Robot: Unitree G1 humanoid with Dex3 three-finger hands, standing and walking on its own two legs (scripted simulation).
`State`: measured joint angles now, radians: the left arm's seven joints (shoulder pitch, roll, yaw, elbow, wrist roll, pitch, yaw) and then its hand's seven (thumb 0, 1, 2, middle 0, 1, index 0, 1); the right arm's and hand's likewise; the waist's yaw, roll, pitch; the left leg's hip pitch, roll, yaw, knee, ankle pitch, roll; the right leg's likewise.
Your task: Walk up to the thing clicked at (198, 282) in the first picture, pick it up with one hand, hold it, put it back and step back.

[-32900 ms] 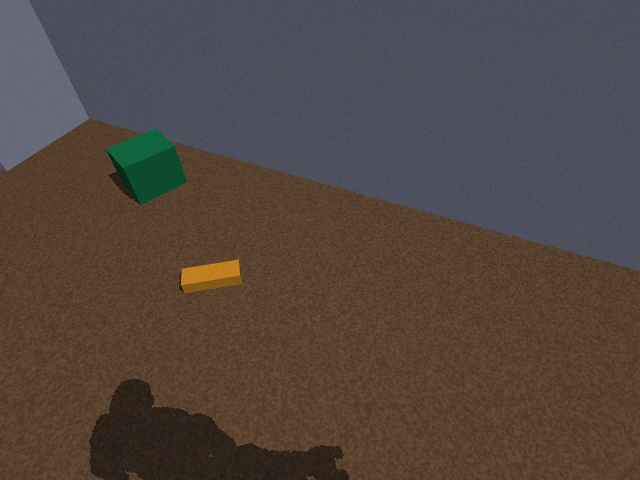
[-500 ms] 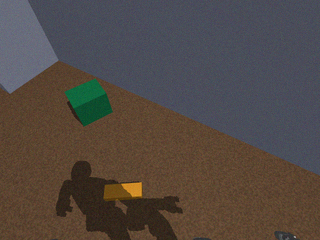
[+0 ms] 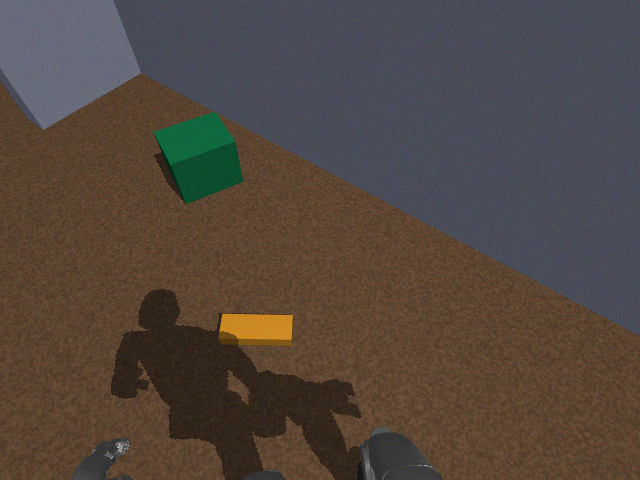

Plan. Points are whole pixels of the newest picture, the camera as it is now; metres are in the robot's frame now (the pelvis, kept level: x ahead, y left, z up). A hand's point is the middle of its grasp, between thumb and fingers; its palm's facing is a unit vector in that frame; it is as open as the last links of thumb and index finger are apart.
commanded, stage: step back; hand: left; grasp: from above
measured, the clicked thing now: (257, 329) +0.58 +0.19 -0.73
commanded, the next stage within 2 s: none
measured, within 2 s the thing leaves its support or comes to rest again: neither
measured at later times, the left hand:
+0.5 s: hand out of the picture -0.03 +0.24 -0.12, palm faces -0.13 -0.90 -0.42, open 7.4 cm
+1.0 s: hand out of the picture -0.17 +0.28 -0.14, palm faces -0.09 -0.92 -0.38, open 7.4 cm
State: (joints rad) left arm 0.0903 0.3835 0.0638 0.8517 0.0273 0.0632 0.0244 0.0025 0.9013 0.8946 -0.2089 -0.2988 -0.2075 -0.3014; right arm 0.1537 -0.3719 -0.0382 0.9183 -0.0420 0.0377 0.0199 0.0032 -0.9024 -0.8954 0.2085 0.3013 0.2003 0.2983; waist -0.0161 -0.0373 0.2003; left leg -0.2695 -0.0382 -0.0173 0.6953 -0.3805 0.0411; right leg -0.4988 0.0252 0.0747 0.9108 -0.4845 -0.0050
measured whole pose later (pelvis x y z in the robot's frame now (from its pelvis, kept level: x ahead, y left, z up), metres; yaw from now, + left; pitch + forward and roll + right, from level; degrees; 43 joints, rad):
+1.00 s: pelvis -0.30 +0.02 +0.01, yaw -5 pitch -2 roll -1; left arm 0.16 0.40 0.09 0.83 0.02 0.06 0.01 0.00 0.90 0.89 -0.21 -0.30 -0.21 -0.30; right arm 0.16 -0.37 -0.04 0.85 -0.04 0.02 -0.01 0.01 -0.90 -0.90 0.21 0.30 0.20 0.30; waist 0.00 -0.03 0.17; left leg -0.34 0.02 0.00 0.60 -0.23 0.03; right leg -0.41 0.09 0.13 1.12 -0.52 0.03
